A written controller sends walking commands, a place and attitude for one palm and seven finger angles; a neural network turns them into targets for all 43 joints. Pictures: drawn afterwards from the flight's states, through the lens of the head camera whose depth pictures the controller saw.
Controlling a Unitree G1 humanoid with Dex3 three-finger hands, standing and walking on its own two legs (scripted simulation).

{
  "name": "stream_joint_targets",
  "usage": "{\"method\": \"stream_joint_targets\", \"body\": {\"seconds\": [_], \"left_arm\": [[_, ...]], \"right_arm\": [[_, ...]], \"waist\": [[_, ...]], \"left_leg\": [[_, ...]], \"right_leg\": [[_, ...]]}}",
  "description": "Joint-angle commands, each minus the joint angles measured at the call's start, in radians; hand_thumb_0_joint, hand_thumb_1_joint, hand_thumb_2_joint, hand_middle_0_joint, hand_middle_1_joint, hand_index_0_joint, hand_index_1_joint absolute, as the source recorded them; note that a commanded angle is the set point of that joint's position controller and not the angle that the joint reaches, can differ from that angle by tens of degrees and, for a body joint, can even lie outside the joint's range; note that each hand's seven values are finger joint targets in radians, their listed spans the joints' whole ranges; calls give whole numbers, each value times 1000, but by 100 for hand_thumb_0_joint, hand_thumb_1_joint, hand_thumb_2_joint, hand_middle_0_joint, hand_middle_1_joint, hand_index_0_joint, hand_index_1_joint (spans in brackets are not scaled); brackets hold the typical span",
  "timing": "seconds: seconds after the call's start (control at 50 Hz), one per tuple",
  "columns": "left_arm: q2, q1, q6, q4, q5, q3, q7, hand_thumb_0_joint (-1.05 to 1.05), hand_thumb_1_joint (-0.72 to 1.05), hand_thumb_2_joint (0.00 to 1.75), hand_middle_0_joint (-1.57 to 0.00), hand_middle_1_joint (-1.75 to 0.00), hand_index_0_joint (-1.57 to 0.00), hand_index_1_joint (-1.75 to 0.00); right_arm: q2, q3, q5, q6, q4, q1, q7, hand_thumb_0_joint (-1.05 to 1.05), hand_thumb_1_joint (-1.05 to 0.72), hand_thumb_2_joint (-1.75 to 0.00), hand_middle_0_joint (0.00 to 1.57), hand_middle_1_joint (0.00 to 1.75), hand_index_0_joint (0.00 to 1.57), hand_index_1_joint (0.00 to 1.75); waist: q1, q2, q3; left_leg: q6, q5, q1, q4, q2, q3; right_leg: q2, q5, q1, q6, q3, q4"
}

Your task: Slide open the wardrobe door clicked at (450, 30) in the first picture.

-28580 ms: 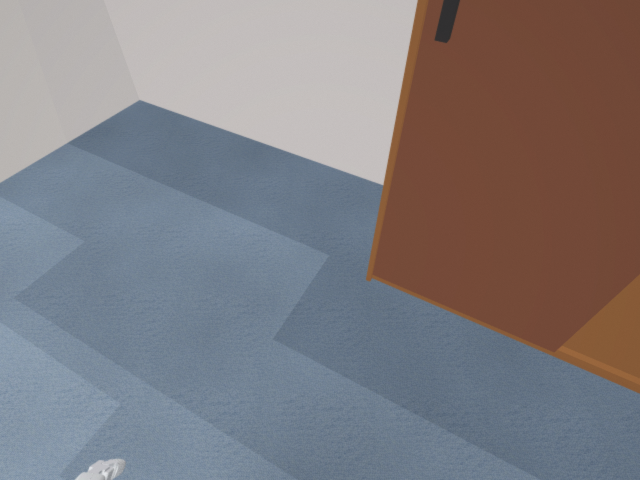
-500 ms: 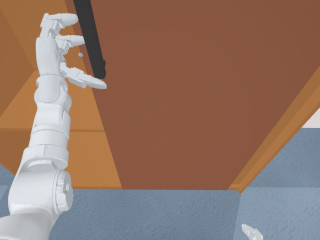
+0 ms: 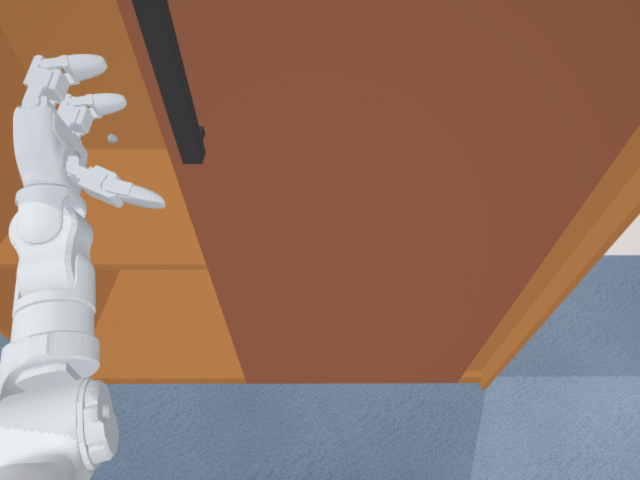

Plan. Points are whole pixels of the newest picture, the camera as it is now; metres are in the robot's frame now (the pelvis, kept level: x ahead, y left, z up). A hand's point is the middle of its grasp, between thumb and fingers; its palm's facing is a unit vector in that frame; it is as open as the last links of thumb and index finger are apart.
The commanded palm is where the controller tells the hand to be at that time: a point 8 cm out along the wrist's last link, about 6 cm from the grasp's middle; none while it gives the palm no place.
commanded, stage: slip the hand off the handle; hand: left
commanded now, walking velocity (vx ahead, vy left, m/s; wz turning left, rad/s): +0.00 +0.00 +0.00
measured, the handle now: (176, 68) +0.49 +0.18 +0.28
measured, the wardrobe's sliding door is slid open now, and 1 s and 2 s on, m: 0.54 0.54 0.54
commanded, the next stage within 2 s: draw the hand back to the body in 0.42 s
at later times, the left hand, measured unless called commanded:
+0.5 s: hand (69, 190) +0.32 +0.24 +0.24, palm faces +0.25 -0.97 -0.05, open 14.7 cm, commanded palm +0.30 +0.29 +0.23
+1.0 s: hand (48, 272) +0.25 +0.24 +0.21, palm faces +0.08 -1.00 -0.04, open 14.7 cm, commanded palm +0.22 +0.28 +0.21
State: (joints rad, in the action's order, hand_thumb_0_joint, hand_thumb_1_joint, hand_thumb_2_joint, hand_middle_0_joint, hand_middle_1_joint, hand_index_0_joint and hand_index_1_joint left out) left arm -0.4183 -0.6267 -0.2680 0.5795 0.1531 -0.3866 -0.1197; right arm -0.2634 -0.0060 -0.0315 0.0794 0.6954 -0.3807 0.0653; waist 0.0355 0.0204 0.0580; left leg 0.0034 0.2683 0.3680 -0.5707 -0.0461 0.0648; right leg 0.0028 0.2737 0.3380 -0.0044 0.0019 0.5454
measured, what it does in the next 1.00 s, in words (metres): stands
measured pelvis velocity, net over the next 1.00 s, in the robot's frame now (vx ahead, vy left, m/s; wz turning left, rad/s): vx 0.00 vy -0.01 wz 0.05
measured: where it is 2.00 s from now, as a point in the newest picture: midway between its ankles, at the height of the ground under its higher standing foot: outside the picture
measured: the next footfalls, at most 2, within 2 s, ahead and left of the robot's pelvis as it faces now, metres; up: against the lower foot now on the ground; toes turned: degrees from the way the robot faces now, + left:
none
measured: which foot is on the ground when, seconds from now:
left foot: down 0.00-1.00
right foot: down 0.00-1.00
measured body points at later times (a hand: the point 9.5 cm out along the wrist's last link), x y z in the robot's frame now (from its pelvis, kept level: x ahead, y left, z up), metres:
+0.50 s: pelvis +0.00 -0.01 +0.00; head -0.02 -0.02 +0.45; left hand +0.30 +0.30 +0.24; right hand +0.19 -0.22 -0.08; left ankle +0.01 +0.12 -0.73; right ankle +0.00 -0.12 -0.73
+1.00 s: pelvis +0.00 -0.01 +0.01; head -0.06 -0.03 +0.45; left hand +0.24 +0.30 +0.22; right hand +0.22 -0.21 -0.04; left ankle +0.01 +0.12 -0.73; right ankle +0.00 -0.12 -0.73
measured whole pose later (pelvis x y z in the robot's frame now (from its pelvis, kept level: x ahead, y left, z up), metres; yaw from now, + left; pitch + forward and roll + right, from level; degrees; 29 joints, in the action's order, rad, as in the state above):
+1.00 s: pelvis +0.00 -0.01 +0.01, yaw +3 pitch -5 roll +0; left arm -0.39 -0.13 0.33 -0.03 0.32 -0.37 -0.36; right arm -0.27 -0.09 -0.09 0.14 0.58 -0.18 0.10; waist -0.08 0.06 0.06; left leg 0.00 0.24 0.18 -0.50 -0.02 0.02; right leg -0.01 0.27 0.13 0.00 0.05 0.49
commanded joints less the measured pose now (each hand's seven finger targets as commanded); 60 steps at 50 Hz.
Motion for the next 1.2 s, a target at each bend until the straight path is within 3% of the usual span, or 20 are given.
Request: {"method": "stream_joint_targets", "body": {"seconds": [0.0, 0.06, 0.26, 0.44, 0.5, 0.52, 0.54, 0.56, 0.62, 0.68, 0.72, 0.8, 0.88, 1.02, 1.04, 1.06, 1.08, 1.1, 1.16, 1.18], "left_arm": [[-273, -392, -35, -362, 27, -58, 9, 0, -55, 20, -25, -115, -25, -115], [-208, -365, -12, -398, 31, -6, 4, 0, -55, 20, -25, -115, -25, -115], [-149, -227, 60, -478, 69, 19, -19, 0, -55, 20, -25, -115, -25, -115], [-135, -190, 74, -582, 80, 27, -30, 0, -55, 20, -25, -115, -25, -115], [-173, -193, 84, -548, 81, -4, -29, 0, -55, 20, -25, -115, -25, -115], [-142, -226, 80, -580, 77, 30, -32, 0, -55, 20, -25, -115, -25, -115], [-167, -104, 217, -431, 77, 71, -101, 0, -55, 20, -25, -115, -25, -115], [-180, -162, 278, -564, 100, 63, -139, 0, -55, 20, -25, -115, -25, -115], [-275, -97, 434, -634, 131, -24, -215, 0, -55, 20, -25, -115, -25, -115], [-275, -61, 532, -693, 190, -64, -277, 0, -55, 20, -25, -115, -25, -115], [-299, 17, 524, -689, 215, -136, -266, 0, -55, 20, -25, -115, -25, -115], [-210, 124, 530, -682, 204, -78, -246, 0, -55, 20, -25, -115, -25, -115], [-182, 125, 553, -786, 189, -28, -248, 0, -55, 20, -25, -115, -25, -115], [-233, 164, 501, -922, 197, -86, -239, 0, -37, 29, -24, -104, -24, -104], [-258, 177, 358, -1063, 56, -79, -51, 0, -33, 31, -24, -102, -24, -102], [-147, 334, 323, -922, 48, -35, 24, 0, -30, 32, -24, -100, -24, -100], [-115, 397, 292, -918, 28, -10, 71, 0, -26, 34, -24, -98, -24, -98], [-118, 415, 260, -934, 14, -7, 103, 0, -22, 36, -24, -96, -24, -96], [-121, 435, 180, -1019, -25, -4, 167, 0, -12, 41, -24, -89, -24, -89], [-120, 457, 163, -1024, -34, -6, 182, 0, -8, 43, -23, -87, -23, -87]], "right_arm": [[-136, 45, 1, 68, -152, 96, 15, 0, -90, -90, 20, 30, 20, 30], [-126, 40, -5, 79, -154, 125, 18, 0, -90, -90, 20, 30, 20, 30], [-110, 15, -16, 96, -177, 214, 36, 0, -90, -90, 20, 30, 20, 30], [-98, -2, -11, 114, -183, 256, 43, 0, -90, -90, 20, 30, 20, 30], [-104, 0, -10, 117, -168, 254, 53, 0, -90, -90, 20, 30, 20, 30], [-99, -3, -10, 121, -172, 261, 52, 0, -90, -90, 20, 30, 20, 30], [-122, -7, -32, 117, -180, 281, 61, 0, -90, -90, 20, 30, 20, 30], [-114, -13, -45, 117, -211, 290, 67, 0, -90, -90, 20, 30, 20, 30], [-120, -28, -51, 126, -252, 338, 72, 0, -90, -90, 20, 30, 20, 30], [-108, -45, -56, 128, -279, 372, 55, 0, -90, -90, 20, 30, 20, 30], [-107, -43, -50, 128, -281, 366, 43, 0, -90, -90, 20, 30, 20, 30], [-113, -31, -56, 119, -280, 360, 28, 0, -90, -90, 20, 30, 20, 30], [-111, -34, -58, 115, -289, 366, 34, 0, -90, -90, 20, 30, 20, 30], [-103, -40, -43, 141, -279, 375, 54, 0, -90, -90, 20, 30, 20, 30], [-79, -26, 12, 162, -261, 363, 34, 0, -90, -90, 20, 30, 20, 30], [-84, -24, 19, 168, -223, 358, 33, 0, -90, -90, 20, 30, 20, 30], [-80, -22, 17, 159, -215, 350, 29, 0, -90, -90, 20, 30, 20, 30], [-85, -13, 18, 154, -205, 349, 27, 0, -90, -90, 20, 30, 20, 30], [-78, -7, 27, 147, -199, 343, 28, 0, -90, -90, 20, 30, 20, 30], [-75, -5, 31, 148, -195, 338, 29, 0, -90, -90, 20, 30, 20, 30]], "waist": [[-42, 43, 287], [-34, 45, 264], [-50, 13, 188], [-56, 38, 192], [-53, -4, 172], [-48, 35, 191], [-69, 78, 227], [-77, 108, 257], [-113, 52, 303], [-118, 2, 241], [-128, -48, 213], [-115, -43, 115], [-96, 37, 100], [-103, 78, 123], [-106, 36, -38], [-89, 8, -83], [-94, -5, -95], [-94, -30, -78], [-99, 106, 47], [-100, 94, 60]], "left_leg": [[36, -219, -191, 63, 25, -42], [33, -190, -198, 72, 27, -46], [29, -131, -198, 91, 32, -53], [26, -145, -216, 88, 39, -58], [28, -126, -205, 88, 35, -61], [28, -137, -221, 88, 39, -64], [31, -134, -242, 111, 36, -69], [32, -176, -265, 120, 42, -72], [43, -271, -288, 119, 48, -72], [41, -274, -294, 129, 57, -75], [40, -269, -281, 129, 58, -71], [36, -187, -266, 135, 50, -59], [36, -142, -282, 143, 51, -63], [35, -134, -313, 146, 53, -71], [26, -106, -245, 159, 57, -55], [19, -51, -229, 171, 49, -50], [18, -14, -223, 187, 41, -54], [21, -4, -233, 194, 40, -44], [21, -17, -293, 215, 41, -37], [21, -32, -297, 220, 40, -40]], "right_leg": [[18, -224, -78, 24, 15, -71], [17, -199, -61, 22, 17, -75], [8, -142, -53, 19, 23, -97], [3, -155, -73, 20, 23, -98], [3, -132, -64, 16, 23, -110], [1, -141, -64, 19, 24, -103], [-4, -176, -120, 31, 20, -97], [-11, -222, -154, 32, 25, -108], [-13, -331, -224, 30, 35, -100], [-3, -343, -208, 25, 43, -114], [1, -335, -208, 20, 43, -121], [6, -222, -138, 15, 38, -143], [5, -158, -115, 16, 39, -152], [8, -130, -141, 18, 40, -165], [8, -78, -62, 6, 15, -248], [2, -23, -45, 8, 27, -255], [-4, 14, -63, 7, 27, -256], [-4, 28, -82, 5, 23, -274], [-10, -9, -162, 14, 17, -238], [-8, -31, -182, 15, 20, -228]]}}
